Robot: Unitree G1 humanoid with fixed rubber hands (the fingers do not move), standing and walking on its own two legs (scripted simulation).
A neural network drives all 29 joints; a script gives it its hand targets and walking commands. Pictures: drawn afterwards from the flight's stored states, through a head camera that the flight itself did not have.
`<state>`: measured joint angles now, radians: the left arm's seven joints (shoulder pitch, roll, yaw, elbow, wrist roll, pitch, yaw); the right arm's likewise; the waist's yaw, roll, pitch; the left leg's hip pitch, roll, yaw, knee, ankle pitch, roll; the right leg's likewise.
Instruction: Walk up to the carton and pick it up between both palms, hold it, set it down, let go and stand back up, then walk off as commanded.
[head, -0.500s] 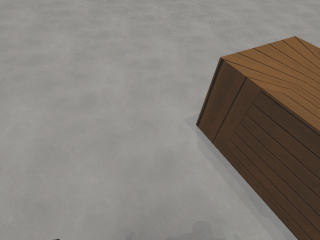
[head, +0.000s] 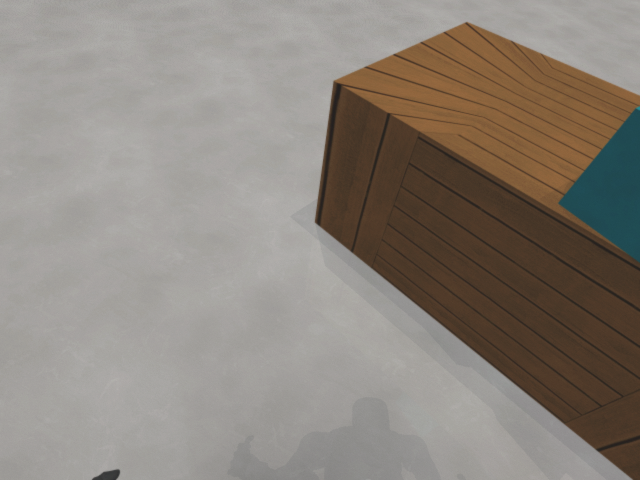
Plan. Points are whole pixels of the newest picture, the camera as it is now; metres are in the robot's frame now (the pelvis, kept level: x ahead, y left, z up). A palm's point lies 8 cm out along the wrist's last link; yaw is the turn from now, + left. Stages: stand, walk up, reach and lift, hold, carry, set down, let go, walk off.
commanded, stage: walk up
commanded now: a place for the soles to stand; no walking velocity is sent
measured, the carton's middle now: out of the picture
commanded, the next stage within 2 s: none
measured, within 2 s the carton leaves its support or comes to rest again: neither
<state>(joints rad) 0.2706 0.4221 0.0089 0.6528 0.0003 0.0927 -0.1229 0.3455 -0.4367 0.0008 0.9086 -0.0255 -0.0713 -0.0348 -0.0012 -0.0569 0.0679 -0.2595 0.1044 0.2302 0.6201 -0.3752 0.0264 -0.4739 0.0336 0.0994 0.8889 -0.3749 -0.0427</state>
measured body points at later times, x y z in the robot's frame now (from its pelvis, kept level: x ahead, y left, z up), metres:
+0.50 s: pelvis +0.11 -0.09 -0.01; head +0.13 -0.09 +0.44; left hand +0.25 +0.20 -0.12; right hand +0.20 -0.43 -0.10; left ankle +0.07 +0.00 -0.69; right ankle +0.09 -0.24 -0.73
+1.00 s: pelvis +0.28 -0.17 -0.01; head +0.35 -0.14 +0.43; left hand +0.46 +0.07 -0.16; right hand +0.20 -0.50 -0.09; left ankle +0.15 -0.02 -0.72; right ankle +0.32 -0.31 -0.73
